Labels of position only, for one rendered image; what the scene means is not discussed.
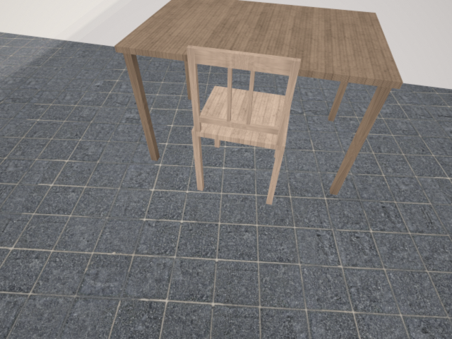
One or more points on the chair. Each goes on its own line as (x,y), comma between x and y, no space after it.
(241,116)

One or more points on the table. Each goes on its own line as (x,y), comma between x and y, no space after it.
(333,44)

